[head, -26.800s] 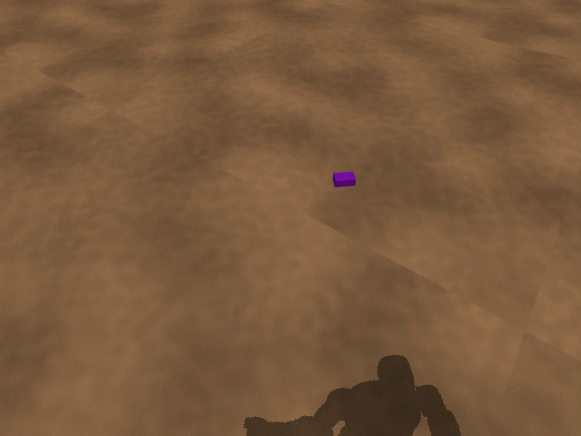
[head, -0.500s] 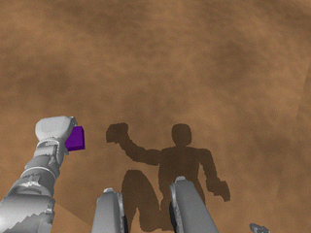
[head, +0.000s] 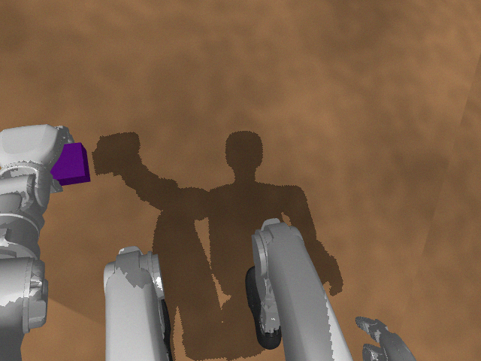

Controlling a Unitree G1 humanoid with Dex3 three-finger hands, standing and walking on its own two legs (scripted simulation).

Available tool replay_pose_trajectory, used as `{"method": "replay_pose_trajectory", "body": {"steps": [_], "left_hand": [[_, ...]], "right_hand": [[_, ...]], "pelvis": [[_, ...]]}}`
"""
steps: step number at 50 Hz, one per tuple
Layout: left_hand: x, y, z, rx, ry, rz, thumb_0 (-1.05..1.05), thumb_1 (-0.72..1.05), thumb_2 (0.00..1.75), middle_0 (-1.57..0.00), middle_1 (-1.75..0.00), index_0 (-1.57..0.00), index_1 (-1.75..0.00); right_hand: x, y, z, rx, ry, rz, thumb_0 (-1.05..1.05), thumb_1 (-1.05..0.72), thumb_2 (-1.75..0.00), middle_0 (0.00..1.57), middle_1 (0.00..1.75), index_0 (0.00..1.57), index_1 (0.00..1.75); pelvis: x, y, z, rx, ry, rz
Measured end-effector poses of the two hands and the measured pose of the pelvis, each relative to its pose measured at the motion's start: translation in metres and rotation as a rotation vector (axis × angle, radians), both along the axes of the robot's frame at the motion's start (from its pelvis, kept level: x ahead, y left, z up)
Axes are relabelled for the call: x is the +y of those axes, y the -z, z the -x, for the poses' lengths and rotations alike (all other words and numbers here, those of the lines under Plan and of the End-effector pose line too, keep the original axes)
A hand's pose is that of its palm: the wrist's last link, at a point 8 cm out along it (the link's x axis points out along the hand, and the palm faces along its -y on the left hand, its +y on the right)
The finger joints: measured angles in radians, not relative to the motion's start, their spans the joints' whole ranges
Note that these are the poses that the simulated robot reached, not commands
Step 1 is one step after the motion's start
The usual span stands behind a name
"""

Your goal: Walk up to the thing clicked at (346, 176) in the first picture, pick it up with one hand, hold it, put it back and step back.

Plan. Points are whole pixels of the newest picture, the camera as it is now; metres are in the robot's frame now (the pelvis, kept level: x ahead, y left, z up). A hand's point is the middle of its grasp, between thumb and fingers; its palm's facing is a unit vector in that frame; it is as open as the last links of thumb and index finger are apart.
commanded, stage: crouch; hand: left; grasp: from above
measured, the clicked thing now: (54, 166) +0.48 +0.26 -0.19
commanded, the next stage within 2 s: lower in 0.76 s
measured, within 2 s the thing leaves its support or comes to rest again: neither
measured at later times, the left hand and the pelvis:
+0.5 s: hand (62, 171) +0.48 +0.26 -0.24, palm faces -0.46 -0.02 -0.89, open 8.9 cm; pelvis -0.01 +0.00 -0.08, yaw -2 degrees
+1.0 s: hand (66, 171) +0.50 +0.27 -0.28, palm faces -0.47 -0.03 -0.88, open 9.0 cm; pelvis -0.01 +0.00 -0.11, yaw -4 degrees
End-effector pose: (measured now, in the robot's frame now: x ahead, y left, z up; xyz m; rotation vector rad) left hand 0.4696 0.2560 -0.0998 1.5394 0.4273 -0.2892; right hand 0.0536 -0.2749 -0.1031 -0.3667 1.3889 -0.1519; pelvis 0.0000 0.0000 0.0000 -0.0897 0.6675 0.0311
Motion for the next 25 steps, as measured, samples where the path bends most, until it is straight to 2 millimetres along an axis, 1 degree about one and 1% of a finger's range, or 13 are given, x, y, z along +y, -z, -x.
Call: {"method": "replay_pose_trajectory", "body": {"steps": [4,10,20,25], "left_hand": [[0.002,0.015,-0.006,0.005,-0.006,-0.002,0.0,0.18,0.31,-0.8,-0.37,-0.81,-0.35],[0.003,0.036,-0.012,0.018,-0.007,0.0,0.0,0.19,0.3,-0.8,-0.36,-0.82,-0.34],[0.003,0.067,-0.016,0.027,0.011,0.011,0.0,0.2,0.28,-0.8,-0.34,-0.82,-0.33],[0.003,0.081,-0.019,0.026,0.016,0.012,0.0,0.19,0.29,-0.81,-0.34,-0.83,-0.32]], "right_hand": [[-0.004,0.011,0.004,0.02,-0.006,0.003,0.0,-0.91,-0.9,0.21,0.3,0.2,0.3],[-0.007,0.027,0.017,0.058,-0.002,-0.001,0.0,-0.91,-0.9,0.2,0.3,0.2,0.3],[-0.004,0.05,0.045,0.119,0.005,-0.013,0.0,-0.91,-0.9,0.2,0.3,0.2,0.3],[0.0,0.06,0.054,0.134,0.003,-0.016,0.0,-0.91,-0.9,0.21,0.3,0.2,0.3]], "pelvis": [[-0.001,0.014,0.001,0.0,0.003,0.003],[-0.002,0.033,0.004,-0.009,0.009,0.007],[-0.001,0.062,0.01,-0.031,0.015,0.016],[-0.001,0.075,0.012,-0.042,0.02,0.022]]}}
